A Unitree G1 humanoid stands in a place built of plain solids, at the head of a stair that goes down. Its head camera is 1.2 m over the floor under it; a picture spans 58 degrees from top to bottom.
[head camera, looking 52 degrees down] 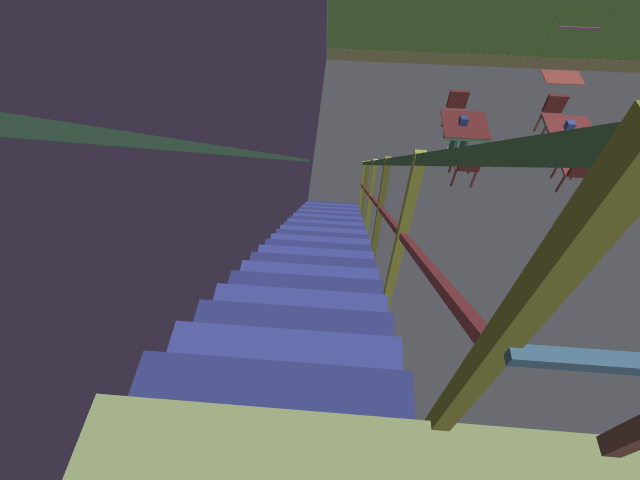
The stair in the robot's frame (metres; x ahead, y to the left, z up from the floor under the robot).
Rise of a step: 0.19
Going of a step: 0.21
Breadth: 0.91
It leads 5 degrees to the right of straight ahead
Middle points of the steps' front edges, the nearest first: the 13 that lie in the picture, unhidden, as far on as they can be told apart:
0.37 0.16 0.00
0.58 0.15 -0.19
0.79 0.13 -0.38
1.00 0.11 -0.57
1.21 0.10 -0.76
1.42 0.08 -0.96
1.63 0.06 -1.15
1.85 0.05 -1.34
2.06 0.03 -1.53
2.27 0.01 -1.72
2.48 0.00 -1.91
2.69 -0.02 -2.10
2.90 -0.04 -2.30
